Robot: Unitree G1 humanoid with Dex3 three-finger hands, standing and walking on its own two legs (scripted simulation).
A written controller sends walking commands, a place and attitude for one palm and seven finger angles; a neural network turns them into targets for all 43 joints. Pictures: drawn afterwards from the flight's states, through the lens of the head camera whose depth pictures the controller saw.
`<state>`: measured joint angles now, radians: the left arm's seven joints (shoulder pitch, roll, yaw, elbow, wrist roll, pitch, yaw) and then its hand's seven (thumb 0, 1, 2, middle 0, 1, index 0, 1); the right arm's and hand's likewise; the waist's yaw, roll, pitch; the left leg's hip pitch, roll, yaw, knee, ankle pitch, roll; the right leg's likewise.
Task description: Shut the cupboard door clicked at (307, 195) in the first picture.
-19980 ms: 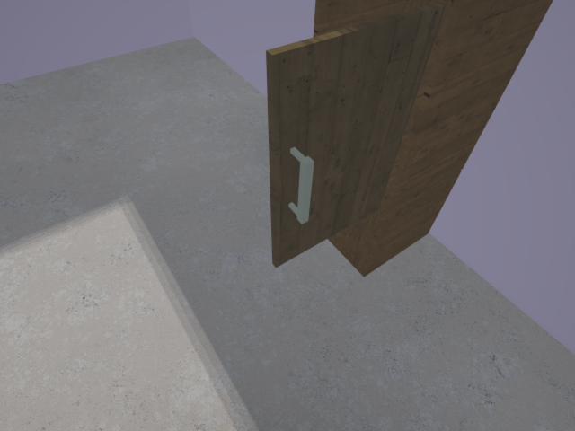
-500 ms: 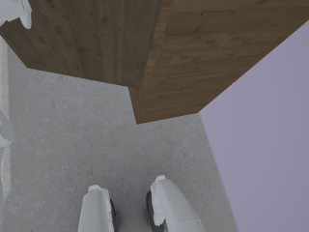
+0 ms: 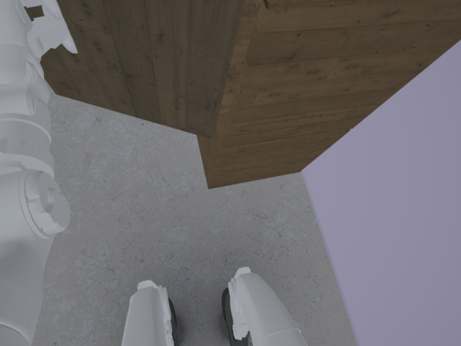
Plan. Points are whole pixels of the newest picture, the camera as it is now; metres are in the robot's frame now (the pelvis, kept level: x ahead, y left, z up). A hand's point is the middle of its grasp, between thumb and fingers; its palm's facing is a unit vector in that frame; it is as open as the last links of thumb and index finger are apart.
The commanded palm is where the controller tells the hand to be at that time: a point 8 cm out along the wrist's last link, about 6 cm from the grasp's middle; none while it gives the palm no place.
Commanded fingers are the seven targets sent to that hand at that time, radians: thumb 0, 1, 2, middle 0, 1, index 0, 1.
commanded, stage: pull the fist back off the door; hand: left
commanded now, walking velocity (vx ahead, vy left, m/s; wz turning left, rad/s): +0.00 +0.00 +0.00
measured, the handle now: out of the picture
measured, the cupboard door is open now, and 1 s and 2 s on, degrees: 63 63 63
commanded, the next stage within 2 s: draw the hand back to the body in 0.60 s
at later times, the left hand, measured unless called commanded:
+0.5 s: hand (54, 75) +0.51 +0.17 +0.08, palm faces +0.07 -1.00 -0.01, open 3.1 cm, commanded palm +0.48 +0.21 +0.09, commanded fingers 0.00 0.90 0.90 -1.30 -1.50 -1.30 -1.50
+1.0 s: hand (24, 104) +0.44 +0.18 +0.12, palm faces +0.10 -0.99 -0.04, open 3.1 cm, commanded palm +0.39 +0.23 +0.14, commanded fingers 0.00 0.90 0.90 -1.30 -1.50 -1.30 -1.50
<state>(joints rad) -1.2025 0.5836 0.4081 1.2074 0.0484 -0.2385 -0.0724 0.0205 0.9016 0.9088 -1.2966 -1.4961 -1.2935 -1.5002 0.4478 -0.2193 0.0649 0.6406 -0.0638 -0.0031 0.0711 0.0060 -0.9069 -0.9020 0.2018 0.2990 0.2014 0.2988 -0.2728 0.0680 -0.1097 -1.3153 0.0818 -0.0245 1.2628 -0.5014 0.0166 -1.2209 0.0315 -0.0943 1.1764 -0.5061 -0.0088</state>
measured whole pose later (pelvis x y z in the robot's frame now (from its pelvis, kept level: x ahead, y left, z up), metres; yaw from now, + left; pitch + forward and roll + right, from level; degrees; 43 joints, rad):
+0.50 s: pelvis +0.01 -0.01 +0.03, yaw +2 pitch +24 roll -3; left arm -0.84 0.38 0.34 1.10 -0.07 -0.46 -0.11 0.02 0.90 0.90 -1.30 -1.50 -1.30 -1.50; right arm 0.36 -0.27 -0.01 0.64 -0.02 0.05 0.04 0.01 -0.91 -0.90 0.20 0.30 0.20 0.30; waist -0.17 0.03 -0.14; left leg -1.08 0.06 0.00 1.15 -0.49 0.01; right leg -1.01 0.01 -0.08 1.10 -0.52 -0.01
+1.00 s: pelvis +0.01 -0.01 +0.06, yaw +2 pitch +17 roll -1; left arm -0.51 0.30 0.31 0.79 -0.16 -0.38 -0.12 0.02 0.90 0.90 -1.30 -1.50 -1.30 -1.50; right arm 0.39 -0.24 0.02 0.61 0.04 0.07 0.00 0.01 -0.91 -0.90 0.20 0.30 0.20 0.30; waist -0.11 0.05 -0.12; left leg -0.84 0.06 0.04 0.98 -0.43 0.01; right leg -0.80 0.01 -0.03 0.96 -0.46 -0.01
